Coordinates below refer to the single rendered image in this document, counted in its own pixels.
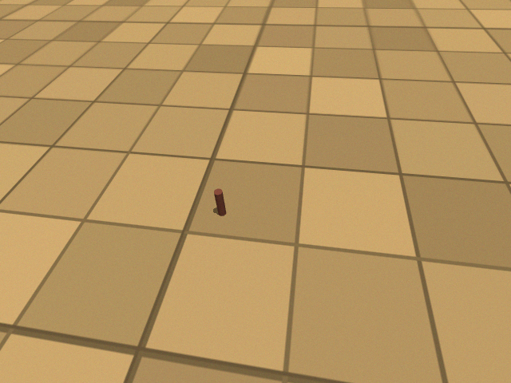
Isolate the can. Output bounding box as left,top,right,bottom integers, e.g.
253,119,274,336
214,188,226,216

